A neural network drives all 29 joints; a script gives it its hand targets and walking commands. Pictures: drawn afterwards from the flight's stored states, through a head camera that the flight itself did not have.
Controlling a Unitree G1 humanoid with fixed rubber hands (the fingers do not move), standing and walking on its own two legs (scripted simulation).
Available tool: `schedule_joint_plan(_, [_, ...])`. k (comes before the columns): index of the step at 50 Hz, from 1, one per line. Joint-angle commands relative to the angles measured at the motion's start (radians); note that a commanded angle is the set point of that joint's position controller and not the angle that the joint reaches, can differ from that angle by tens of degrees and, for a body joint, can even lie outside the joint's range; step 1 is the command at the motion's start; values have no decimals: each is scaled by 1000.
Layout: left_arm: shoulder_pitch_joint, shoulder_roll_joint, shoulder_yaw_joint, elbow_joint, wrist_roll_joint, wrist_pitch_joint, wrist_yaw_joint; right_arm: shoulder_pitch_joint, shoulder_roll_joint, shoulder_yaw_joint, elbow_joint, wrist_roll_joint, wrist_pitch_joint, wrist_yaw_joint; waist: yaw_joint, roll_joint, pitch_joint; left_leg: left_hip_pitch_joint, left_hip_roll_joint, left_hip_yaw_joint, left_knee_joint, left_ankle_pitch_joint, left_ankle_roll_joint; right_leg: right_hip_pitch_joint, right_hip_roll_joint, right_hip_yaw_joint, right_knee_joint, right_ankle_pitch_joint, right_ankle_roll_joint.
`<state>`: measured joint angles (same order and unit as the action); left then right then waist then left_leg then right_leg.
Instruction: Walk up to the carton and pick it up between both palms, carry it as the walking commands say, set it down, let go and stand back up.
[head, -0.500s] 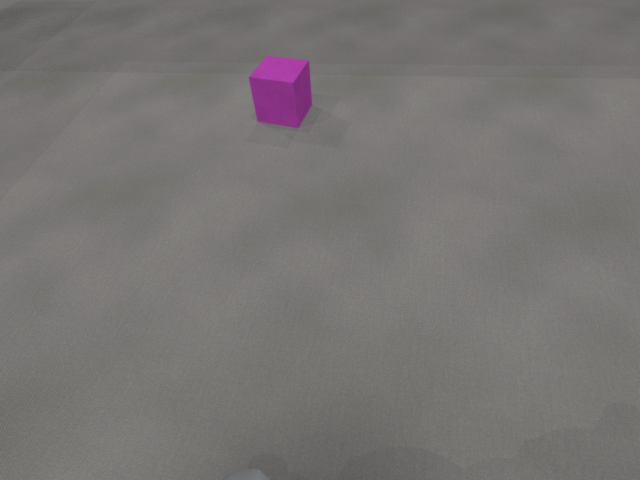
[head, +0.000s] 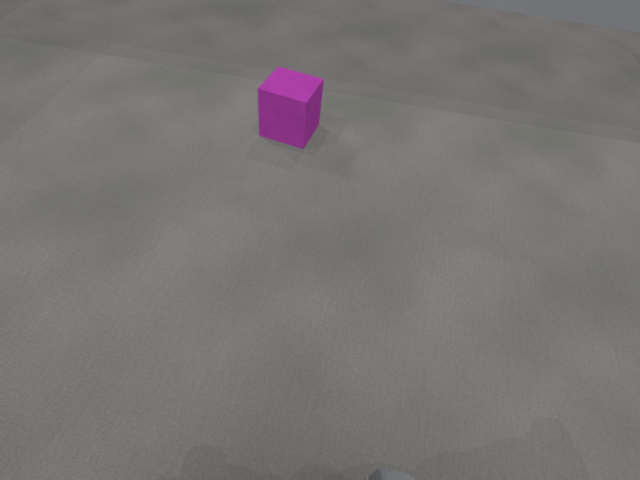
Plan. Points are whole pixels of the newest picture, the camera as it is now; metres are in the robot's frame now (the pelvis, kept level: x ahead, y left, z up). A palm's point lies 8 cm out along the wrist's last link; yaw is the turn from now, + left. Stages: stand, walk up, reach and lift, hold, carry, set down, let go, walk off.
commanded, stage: walk up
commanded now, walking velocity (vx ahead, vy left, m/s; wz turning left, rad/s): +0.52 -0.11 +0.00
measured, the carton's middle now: (290, 108) +1.81 +0.09 -0.64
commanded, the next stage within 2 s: none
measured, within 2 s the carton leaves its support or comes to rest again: neither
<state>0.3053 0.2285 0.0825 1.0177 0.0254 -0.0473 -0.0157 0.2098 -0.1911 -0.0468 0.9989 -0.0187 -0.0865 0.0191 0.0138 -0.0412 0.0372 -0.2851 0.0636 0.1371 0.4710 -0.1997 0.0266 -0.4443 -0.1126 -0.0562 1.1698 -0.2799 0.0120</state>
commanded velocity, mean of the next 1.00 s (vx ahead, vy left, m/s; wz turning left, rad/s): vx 0.51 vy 0.07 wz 0.00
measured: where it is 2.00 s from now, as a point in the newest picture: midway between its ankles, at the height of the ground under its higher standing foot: (295, 265)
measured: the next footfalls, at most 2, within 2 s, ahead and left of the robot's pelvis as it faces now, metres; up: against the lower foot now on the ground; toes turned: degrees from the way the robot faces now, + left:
right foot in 0.38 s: +0.33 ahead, -0.17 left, +0.00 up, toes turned -9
left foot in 0.92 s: +0.60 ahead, +0.14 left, +0.00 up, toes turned +8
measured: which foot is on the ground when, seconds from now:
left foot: down 0.00-0.38, up 0.40-0.90, down 0.92-1.00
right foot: up 0.00-0.36, down 0.38-0.92, up 0.94-1.00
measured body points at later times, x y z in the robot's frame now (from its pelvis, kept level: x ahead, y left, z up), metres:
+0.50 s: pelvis +0.25 -0.07 -0.01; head +0.28 -0.10 +0.44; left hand +0.35 +0.18 -0.13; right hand +0.21 -0.31 -0.17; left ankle +0.13 +0.09 -0.65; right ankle +0.29 -0.16 -0.74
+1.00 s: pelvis +0.48 +0.02 -0.01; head +0.52 +0.04 +0.43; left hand +0.42 +0.26 -0.17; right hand +0.65 -0.21 -0.14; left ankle +0.56 +0.13 -0.74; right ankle +0.34 -0.13 -0.67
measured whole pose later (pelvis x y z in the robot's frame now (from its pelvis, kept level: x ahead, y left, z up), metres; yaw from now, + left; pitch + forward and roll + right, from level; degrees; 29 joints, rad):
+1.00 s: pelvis +0.48 +0.02 -0.01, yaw +0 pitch +1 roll +0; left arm 0.42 0.19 0.07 1.04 0.02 -0.06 0.00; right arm 0.06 -0.20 -0.05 0.93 -0.03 -0.07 0.03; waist 0.07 -0.02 0.06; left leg -0.41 0.06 0.14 0.58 -0.19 0.03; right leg -0.25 -0.13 -0.04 1.03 -0.46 0.01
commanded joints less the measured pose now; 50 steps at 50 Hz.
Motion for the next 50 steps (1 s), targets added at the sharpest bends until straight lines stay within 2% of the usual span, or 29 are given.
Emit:
schedule_joint_plan(1, [81, 14, 6, -21, 2, 25, -13, 123, -91, -9, 14, 7, -28, -5, -2, 208, -12, 105, 232, -244, -280, 135, 37, -145, -37, 42, -6, 107, 17])
schedule_joint_plan(4, [-31, 13, 2, -64, 7, 44, -24, 211, -102, -9, 34, 4, -29, -15, -20, 192, 13, 158, 241, -206, -294, 209, 50, -216, -33, 23, -102, 161, 38])
schedule_joint_plan(9, [-238, 9, -12, -141, -3, 42, -46, 276, -111, -14, 33, 3, -22, -26, -58, 186, 81, 191, 237, -156, -346, 122, 57, -221, -23, -8, -374, 248, 43])
schedule_joint_plan(12, [-336, 4, -19, -173, -14, 30, -47, 312, -120, -19, 45, -1, -21, -26, -84, 213, 104, 209, 231, -120, -361, 96, 66, -154, -4, -47, -514, 244, 31])
schedule_joint_plan(14, [-357, 4, -21, -190, -13, 20, -42, 311, -119, -21, 59, 4, -12, -25, -77, 273, 95, 188, 190, -83, -351, 78, 78, -37, 21, -75, -561, 175, 14])
schedule_joint_plan(15, [-347, 10, -19, -189, -6, 16, -37, 315, -126, -23, 69, 6, -6, -26, -77, 255, 94, 190, 196, -83, -322, 118, 84, 0, 35, -90, -570, 131, 7])
schedule_joint_plan(16, [-314, 16, -16, -179, 1, 10, -31, 318, -131, -24, 80, 6, 1, -28, -65, 215, 89, 198, 206, -86, -268, 175, 83, 41, 48, -101, -588, 98, 3])
schedule_joint_plan(17, [-241, 27, -10, -156, 6, -1, -23, 312, -141, -26, 90, 3, 6, -30, -30, 164, 57, 193, 198, -67, -156, 266, 73, 132, 71, -119, -631, 87, -5])
schedule_joint_plan(18, [-108, 56, 7, -110, 8, -15, -11, 320, -140, -25, 101, 3, 10, -28, 23, 88, -22, 157, 157, -29, 37, 374, 55, 301, 96, -133, -678, 75, -19])
schedule_joint_plan(19, [76, 131, 29, -69, 12, -29, -1, 320, -120, -23, 90, 8, 8, -29, 106, 23, -145, -4, 122, -12, 286, 238, 23, 546, -32, 8, -665, 24, -57])
schedule_joint_plan(20, [216, 258, 52, -41, 17, -33, 9, 322, -48, -14, 39, 19, -1, -24, 131, -217, -245, -288, -22, -14, 623, -332, -22, 732, -375, 493, -812, -38, -112])
schedule_joint_plan(21, [219, 318, 66, -16, -6, -14, 13, 347, -72, -33, 50, -6, 6, -19, 101, -166, -274, -331, -13, -180, 746, -311, -26, 652, -447, 761, -957, -43, -126])
schedule_joint_plan(22, [115, 245, 53, -33, -1, -11, 18, 300, -80, -37, 51, -7, 17, -13, 53, -89, -170, -340, 34, -215, 816, -229, -28, 535, -408, 663, -942, -37, -119])
schedule_joint_plan(23, [28, 167, 30, -49, 1, -20, 18, 263, -43, -24, 60, -6, 20, -10, 20, -49, -74, -325, 65, -203, 799, -128, -27, 412, -349, 491, -923, 45, -112])
schedule_joint_plan(24, [-28, 115, 14, -60, -3, -26, 15, 249, -37, -22, 69, -3, 25, -6, -11, -55, -39, -285, 84, -197, 767, -58, -33, 326, -277, 351, -922, 115, -95])
schedule_joint_plan(25, [-31, 74, 2, -56, -4, -32, 13, 247, -38, -27, 63, -4, 35, -1, -30, -89, -24, -259, 90, -183, 743, -36, -37, 276, -232, 251, -926, 187, -80])
schedule_joint_plan(27, [38, 60, -7, -34, -10, -43, 10, 205, -40, -28, 42, -6, 58, 14, -24, -122, -9, -265, 85, -151, 707, 6, -42, 264, -196, 154, -935, 295, -77])
schedule_joint_plan(30, [138, 73, -6, -12, -12, -52, 14, 97, -46, -23, 0, -11, 80, 32, -6, -118, 17, -342, 89, -124, 624, 77, -58, 299, -188, 97, -949, 406, -88])
schedule_joint_plan(33, [194, 79, 0, -11, -9, -50, 21, -30, -42, -15, -50, -12, 86, 47, 20, -112, 44, -394, 93, -107, 502, 136, -76, 327, -193, 76, -983, 352, -96])
schedule_joint_plan(36, [220, 82, 9, -15, -7, -49, 27, -151, -38, -10, -99, -9, 80, 59, 46, -100, 73, -374, 83, -83, 309, 187, -87, 344, -190, 52, -1013, 281, -92])
schedule_joint_plan(41, [240, 116, 27, -1, 3, -39, 36, -259, -57, -18, -158, -6, 68, 62, 72, -137, 99, -245, 57, -44, 93, 135, -72, 390, -219, 28, -1029, 251, -86])
schedule_joint_plan(43, [210, 110, 22, 4, 2, -30, 29, -231, -68, -18, -160, -12, 57, 52, 52, -164, 74, -130, 29, -20, 49, 69, -50, 375, -204, -4, -981, 254, -82])
schedule_joint_plan(44, [197, 89, 13, 7, -2, -26, 24, -167, -70, -16, -141, -22, 44, 40, 20, -156, 28, 6, 3, 4, 22, 59, -41, 343, -169, -38, -884, 267, -74])
schedule_joint_plan(45, [205, 76, 5, 6, -5, -25, 20, -37, -109, -31, -91, -30, 30, 24, -33, -72, -48, 201, -25, 23, 6, 33, -31, 283, -117, -78, -697, 331, -66])
schedule_joint_plan(46, [203, 57, -4, -7, -5, -28, 19, 148, -175, -54, -38, -35, 16, 8, -107, 50, -153, 425, 75, -95, 19, -60, -8, 127, -74, -91, -436, 193, -38])
schedule_joint_plan(47, [202, -21, -22, -56, -13, -36, 16, 288, -293, -77, -8, -29, 11, -4, -141, 358, -250, 571, 364, -482, -126, -198, 61, -119, 28, -101, -107, -267, -10])
schedule_joint_plan(48, [185, 13, -6, -67, -4, -34, 18, 323, -328, -87, 10, 0, 21, -8, -152, 371, -293, 528, 436, -710, -278, -278, 137, -206, 47, 23, 57, -285, -24])
schedule_joint_plan(49, [129, 40, 1, -59, 0, -31, 16, 225, -259, -71, -4, -1, 24, -6, -115, 252, -189, 425, 385, -621, -271, -297, 133, -254, -1, 52, 130, -206, -35])
schedule_joint_plan(50, [90, 31, -4, -46, -1, -34, 10, 135, -198, -57, -28, -11, 14, -5, -86, 148, -95, 310, 354, -522, -259, -171, 115, -249, -31, 57, 123, -103, -37])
